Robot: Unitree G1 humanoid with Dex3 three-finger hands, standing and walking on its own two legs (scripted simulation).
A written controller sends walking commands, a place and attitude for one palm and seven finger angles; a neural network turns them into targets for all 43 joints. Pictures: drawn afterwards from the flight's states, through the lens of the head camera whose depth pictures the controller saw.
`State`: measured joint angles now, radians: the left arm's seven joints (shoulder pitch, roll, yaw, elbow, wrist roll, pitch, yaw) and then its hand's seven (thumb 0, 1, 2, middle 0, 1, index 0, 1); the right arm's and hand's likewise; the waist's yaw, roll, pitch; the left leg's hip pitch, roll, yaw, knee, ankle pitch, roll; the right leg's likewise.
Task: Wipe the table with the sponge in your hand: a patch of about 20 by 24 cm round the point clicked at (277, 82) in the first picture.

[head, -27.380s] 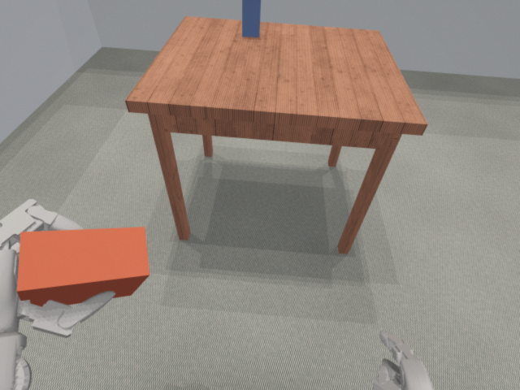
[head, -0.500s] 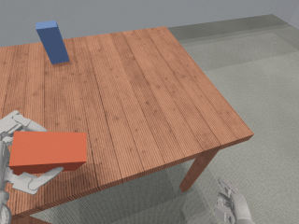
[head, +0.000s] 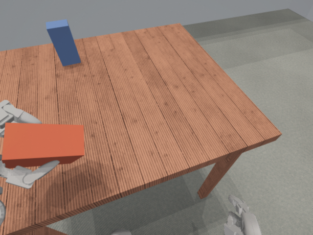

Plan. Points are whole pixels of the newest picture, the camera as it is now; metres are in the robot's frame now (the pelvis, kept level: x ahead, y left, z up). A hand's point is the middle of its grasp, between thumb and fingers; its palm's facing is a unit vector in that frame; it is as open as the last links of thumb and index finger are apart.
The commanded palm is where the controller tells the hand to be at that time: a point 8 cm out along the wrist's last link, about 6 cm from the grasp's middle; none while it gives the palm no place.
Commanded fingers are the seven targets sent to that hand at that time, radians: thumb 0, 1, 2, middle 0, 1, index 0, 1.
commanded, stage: come to a stop and stand still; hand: left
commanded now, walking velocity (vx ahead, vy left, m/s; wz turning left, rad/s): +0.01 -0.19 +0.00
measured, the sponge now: (55, 146) +0.25 +0.22 +0.15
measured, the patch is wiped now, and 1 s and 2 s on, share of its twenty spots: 0.00 0.00 0.00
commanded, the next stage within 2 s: look again from close up in 0.12 s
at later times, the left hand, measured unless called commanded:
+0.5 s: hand (13, 144) +0.23 +0.27 +0.18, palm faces +0.31 -0.88 -0.35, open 10.0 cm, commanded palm +0.16 +0.31 +0.20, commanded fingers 0.00 0.10 1.30 -1.20 -1.60 -1.20 -1.60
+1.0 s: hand (8, 154) +0.21 +0.27 +0.18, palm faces +0.40 -0.86 -0.32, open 10.0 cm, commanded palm +0.14 +0.30 +0.20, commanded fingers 0.00 0.10 1.30 -1.20 -1.60 -1.20 -1.60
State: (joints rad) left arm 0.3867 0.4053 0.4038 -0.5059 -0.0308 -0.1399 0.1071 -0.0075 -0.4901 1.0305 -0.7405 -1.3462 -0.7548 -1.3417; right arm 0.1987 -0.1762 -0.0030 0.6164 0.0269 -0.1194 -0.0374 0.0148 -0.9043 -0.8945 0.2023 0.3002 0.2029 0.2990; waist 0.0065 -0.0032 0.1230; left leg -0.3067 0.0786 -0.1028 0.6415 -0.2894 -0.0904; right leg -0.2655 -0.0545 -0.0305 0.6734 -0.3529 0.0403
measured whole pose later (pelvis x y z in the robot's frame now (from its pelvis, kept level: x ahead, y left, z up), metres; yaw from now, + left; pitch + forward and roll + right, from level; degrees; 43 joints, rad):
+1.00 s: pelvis -0.02 +0.02 +0.01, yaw -1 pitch -2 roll -3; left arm 0.34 0.36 0.38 -0.48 -0.04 -0.19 0.10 -0.01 -0.49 1.03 -0.74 -1.35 -0.75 -1.34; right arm 0.16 -0.12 0.07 0.57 0.01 -0.18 0.00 0.02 -0.90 -0.89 0.21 0.30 0.21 0.30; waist 0.03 -0.02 0.08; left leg -0.36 0.11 -0.08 0.63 -0.26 -0.05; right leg -0.27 -0.03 -0.02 0.54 -0.24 0.05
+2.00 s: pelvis +0.02 -0.01 +0.00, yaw +0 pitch -2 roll -2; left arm 0.44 0.39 0.36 -0.59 -0.11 -0.09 0.08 -0.01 -0.49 1.03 -0.74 -1.35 -0.75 -1.35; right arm 0.15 -0.18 0.03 0.54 0.03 -0.08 -0.02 0.01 -0.90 -0.89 0.21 0.30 0.21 0.30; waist 0.00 -0.02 0.10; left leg -0.29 0.15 0.00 0.64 -0.35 -0.06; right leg -0.24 0.00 -0.08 0.60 -0.32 0.00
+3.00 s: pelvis +0.00 -0.08 +0.02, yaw -1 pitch -1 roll -1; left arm 0.48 0.39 0.32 -0.52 -0.12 -0.05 0.10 -0.01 -0.49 1.03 -0.74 -1.35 -0.75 -1.35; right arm 0.19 -0.21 0.04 0.56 0.04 -0.05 -0.05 0.01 -0.90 -0.89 0.21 0.30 0.21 0.30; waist -0.01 0.01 0.06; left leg -0.21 0.14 -0.01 0.51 -0.28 -0.03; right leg -0.22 0.08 -0.14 0.44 -0.21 -0.11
